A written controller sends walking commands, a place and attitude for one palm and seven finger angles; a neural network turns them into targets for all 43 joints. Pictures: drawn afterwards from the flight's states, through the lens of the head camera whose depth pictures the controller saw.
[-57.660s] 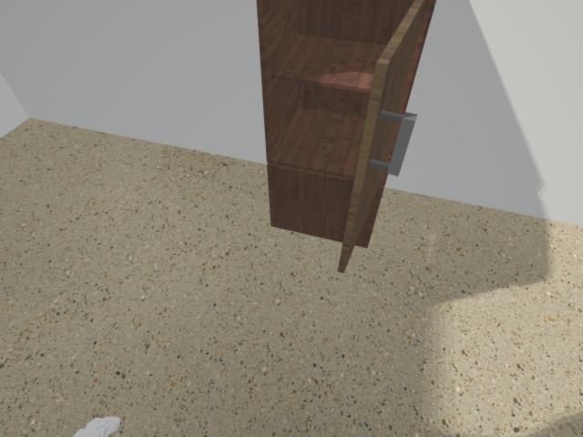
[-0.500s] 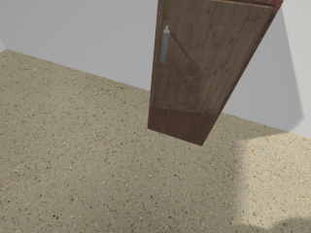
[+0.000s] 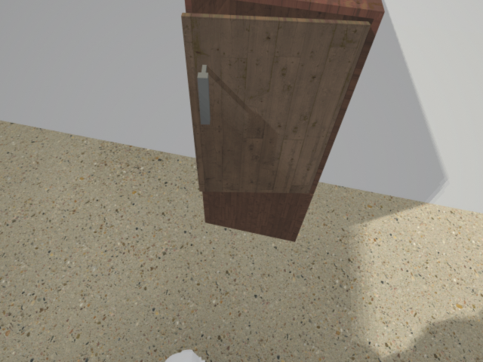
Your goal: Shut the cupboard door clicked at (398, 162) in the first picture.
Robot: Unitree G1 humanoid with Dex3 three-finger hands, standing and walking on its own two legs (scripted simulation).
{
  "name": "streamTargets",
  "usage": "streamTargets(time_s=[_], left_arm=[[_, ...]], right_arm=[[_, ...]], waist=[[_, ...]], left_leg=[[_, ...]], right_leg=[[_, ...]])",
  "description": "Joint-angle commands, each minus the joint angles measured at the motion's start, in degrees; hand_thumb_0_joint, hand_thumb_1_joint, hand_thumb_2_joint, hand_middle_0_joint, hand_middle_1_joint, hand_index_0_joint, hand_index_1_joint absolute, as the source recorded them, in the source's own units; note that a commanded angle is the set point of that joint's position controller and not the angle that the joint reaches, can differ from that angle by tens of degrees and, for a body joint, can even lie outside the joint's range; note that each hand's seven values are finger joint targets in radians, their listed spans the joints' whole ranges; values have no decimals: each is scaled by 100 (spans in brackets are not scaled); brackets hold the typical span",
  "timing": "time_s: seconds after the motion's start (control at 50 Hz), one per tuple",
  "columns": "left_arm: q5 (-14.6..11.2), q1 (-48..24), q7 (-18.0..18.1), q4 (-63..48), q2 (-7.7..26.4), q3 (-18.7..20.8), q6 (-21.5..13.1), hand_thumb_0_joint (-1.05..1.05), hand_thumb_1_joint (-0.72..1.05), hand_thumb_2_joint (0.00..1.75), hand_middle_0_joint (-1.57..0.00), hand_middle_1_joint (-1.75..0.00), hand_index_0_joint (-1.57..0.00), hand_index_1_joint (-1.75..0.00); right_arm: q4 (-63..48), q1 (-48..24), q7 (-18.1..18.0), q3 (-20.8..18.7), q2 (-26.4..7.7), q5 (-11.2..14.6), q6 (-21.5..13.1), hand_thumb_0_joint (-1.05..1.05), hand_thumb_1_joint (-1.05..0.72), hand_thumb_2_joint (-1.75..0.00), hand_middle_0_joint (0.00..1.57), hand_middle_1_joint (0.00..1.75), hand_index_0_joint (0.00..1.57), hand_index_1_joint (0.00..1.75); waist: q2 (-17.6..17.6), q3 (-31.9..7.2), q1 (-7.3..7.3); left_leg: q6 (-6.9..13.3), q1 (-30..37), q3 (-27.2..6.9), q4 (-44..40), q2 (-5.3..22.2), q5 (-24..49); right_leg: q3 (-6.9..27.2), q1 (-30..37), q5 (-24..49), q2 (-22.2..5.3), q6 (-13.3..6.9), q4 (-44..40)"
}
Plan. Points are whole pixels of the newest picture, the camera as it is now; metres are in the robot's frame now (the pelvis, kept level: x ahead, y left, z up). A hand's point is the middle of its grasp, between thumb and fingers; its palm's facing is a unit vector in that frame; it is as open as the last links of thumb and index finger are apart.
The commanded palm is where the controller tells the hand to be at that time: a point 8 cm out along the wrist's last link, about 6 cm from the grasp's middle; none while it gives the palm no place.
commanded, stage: take the last steps up to it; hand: left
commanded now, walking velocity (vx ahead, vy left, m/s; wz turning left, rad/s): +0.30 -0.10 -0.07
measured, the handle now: (204, 95) +0.69 +0.12 +0.06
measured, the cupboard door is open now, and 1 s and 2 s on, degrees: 13 13 13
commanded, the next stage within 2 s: come to a stop and stand still in 0.44 s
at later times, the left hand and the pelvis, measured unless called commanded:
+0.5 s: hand (187, 300) +0.27 +0.12 -0.17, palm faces -0.04 -0.97 -0.22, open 7.3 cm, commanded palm none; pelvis +0.18 -0.07 -0.01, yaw -3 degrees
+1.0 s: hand (197, 282) +0.31 +0.10 -0.17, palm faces +0.03 -0.97 -0.24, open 7.3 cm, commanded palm none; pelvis +0.25 -0.09 +0.00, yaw -3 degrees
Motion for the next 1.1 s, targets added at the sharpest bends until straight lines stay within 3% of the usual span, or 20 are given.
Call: streamTargets(time_s=[0.0,0.02,0.04,0.06,0.12,0.2,0.38,0.4,0.42,0.44,0.48,0.56,0.66,0.74,0.78,0.84,0.98,1.02,1.04,1.08], left_arm=[[-51,-187,40,-170,968,235,-101,0,90,90,-20,-30,-20,-30],[-66,-176,22,-187,835,220,-82,0,90,90,-20,-30,-20,-30],[-98,67,-27,-293,482,175,-49,0,90,90,-20,-30,-20,-30],[-82,-61,-67,-510,484,111,-65,0,90,90,-20,-30,-20,-30],[30,-473,-127,-470,609,178,-17,0,90,90,-20,-30,-20,-30],[14,-293,-170,-417,296,176,100,0,90,90,-20,-30,-20,-30],[7,-21,-107,-299,425,192,-8,0,90,90,-20,-30,-20,-30],[9,450,-73,-157,636,244,-71,0,90,90,-20,-30,-20,-30],[43,860,0,-23,1095,315,-149,0,90,90,-20,-30,-20,-30],[9,1190,51,47,1430,379,-164,0,90,90,-20,-30,-20,-30],[-21,531,127,-34,1113,294,-189,0,90,90,-20,-30,-20,-30],[11,-125,217,-206,458,88,-245,0,90,90,-20,-30,-20,-30],[-66,-189,305,-129,686,73,-130,0,90,90,-20,-30,-20,-30],[-91,-40,395,-288,541,66,117,0,90,90,-20,-30,-20,-30],[-99,-149,373,-403,568,61,244,0,90,90,-20,-30,-20,-30],[-111,-161,351,-478,561,119,354,0,90,90,-20,-30,-20,-30],[-40,306,281,-602,485,105,274,0,90,90,-20,-30,-20,-30],[58,23,296,-722,1137,169,161,0,90,90,-20,-30,-20,-30],[39,-212,253,-802,1311,141,144,0,90,90,-20,-30,-20,-30],[41,-526,250,-742,1101,101,102,0,90,90,-20,-30,-20,-30]], right_arm=[[-187,451,-81,-49,-309,2,-253,0,-90,-90,20,30,20,30],[6,1028,-110,-109,-516,-26,-304,0,-90,-90,20,30,20,30],[151,1651,-185,-236,-1090,-125,-349,0,-90,-90,20,30,20,30],[200,2069,-258,-280,-1459,-115,-300,0,-90,-90,20,30,20,30],[-96,961,-292,-138,-817,-23,-289,0,-90,-90,20,30,20,30],[-40,713,-276,-85,-576,-2,-368,0,-90,-90,20,30,20,30],[93,486,-133,-208,-535,18,-176,0,-90,-90,20,30,20,30],[125,477,-107,-196,-411,49,-168,0,-90,-90,20,30,20,30],[80,569,-56,-120,-47,90,-168,0,-90,-90,20,30,20,30],[-124,438,-54,-46,185,117,-152,0,-90,-90,20,30,20,30],[-90,295,-106,-100,-31,95,-152,0,-90,-90,20,30,20,30],[129,423,-135,62,278,72,-125,0,-90,-90,20,30,20,30],[189,361,-192,161,165,178,0,0,-90,-90,20,30,20,30],[37,271,-235,-49,-583,91,81,0,-90,-90,20,30,20,30],[-85,-26,-311,-55,-681,132,107,0,-90,-90,20,30,20,30],[-300,-378,-371,-102,-770,53,154,0,-90,-90,20,30,20,30],[-531,-791,-265,-186,-761,112,196,0,-90,-90,20,30,20,30],[-602,-581,-166,-137,-250,199,212,0,-90,-90,20,30,20,30],[-618,-619,-131,-133,-269,181,272,0,-90,-90,20,30,20,30],[-549,-850,-162,-109,-211,129,320,0,-90,-90,20,30,20,30]], waist=[[-273,121,-279],[177,-132,-476],[1540,-448,-613],[1881,-591,-695],[808,289,-240],[785,147,39],[511,79,322],[84,-42,550],[-1024,-119,699],[-1770,-265,772],[-1757,-162,493],[-481,-345,50],[-655,-636,61],[452,-449,82],[1441,-304,146],[1143,-415,189],[542,-830,386],[-1237,-425,180],[-996,-224,151],[-1153,72,95]], left_leg=[[47,1246,285,-1459,-238,739],[115,2246,-61,-1856,-149,754],[603,3243,-1976,-2572,1150,128],[1166,3553,-3674,-3364,2241,-305],[1002,1880,-2691,-3776,1893,-1058],[898,1756,-956,-3663,1293,561],[608,1134,-152,-2693,796,-112],[417,855,136,-1939,476,-263],[212,-66,512,-564,-116,-740],[199,-524,292,877,-469,-1926],[238,-777,-402,2015,-153,-1220],[31,140,-401,816,-18,-567],[-77,1160,-271,-1525,-377,579],[520,2230,-942,-1886,727,5032],[1042,1985,-1498,-2351,1211,6014],[1481,2332,-1598,-2292,1400,5991],[866,1697,-1027,-1852,748,3138],[126,789,-343,-1010,-412,184],[21,1092,-437,-366,-612,-986],[65,770,-673,277,-506,-1058]], right_leg=[[795,-648,1062,-1166,-832,-79],[631,-1174,1115,-867,-669,963],[184,-2335,69,-248,-313,2549],[193,-3179,-1433,119,-189,3954],[675,-3341,-250,-637,-123,4847],[385,-2819,190,-712,88,3575],[-367,-725,922,-266,176,994],[-44,-111,717,-435,86,583],[1247,553,252,-1315,-287,-4],[2608,610,265,-2285,-756,-856],[2823,131,329,-2262,-1096,-1020],[904,-504,3782,-1794,-892,-362],[654,-133,5138,-1537,-630,326],[265,-1149,2038,-800,33,1020],[81,-1232,-406,-423,233,1879],[554,-1906,-1626,-256,219,3117],[294,-654,496,-221,234,902],[2070,-622,1936,-1649,-351,-340],[2249,-1397,1949,-2250,-830,-627],[2081,-1350,3091,-1885,-992,-287]])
